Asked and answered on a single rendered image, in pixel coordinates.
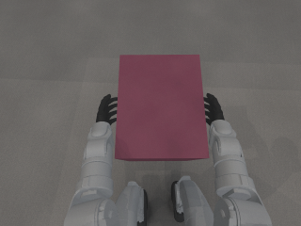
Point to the right robot hand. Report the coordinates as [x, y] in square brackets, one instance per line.
[215, 113]

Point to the robot thigh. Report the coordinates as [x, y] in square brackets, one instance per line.
[128, 203]
[196, 210]

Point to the robot right thigh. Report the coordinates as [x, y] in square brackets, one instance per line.
[196, 210]

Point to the robot right upper arm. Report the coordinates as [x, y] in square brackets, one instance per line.
[230, 211]

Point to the robot left thigh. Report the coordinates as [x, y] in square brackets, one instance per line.
[128, 203]

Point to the carton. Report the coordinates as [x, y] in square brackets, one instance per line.
[160, 109]

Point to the robot left upper arm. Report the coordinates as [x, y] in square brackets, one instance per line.
[98, 212]

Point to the right robot forearm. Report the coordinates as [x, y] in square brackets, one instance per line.
[231, 174]

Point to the left robot hand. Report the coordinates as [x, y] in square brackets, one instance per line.
[104, 108]

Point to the left robot forearm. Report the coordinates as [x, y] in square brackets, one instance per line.
[96, 170]

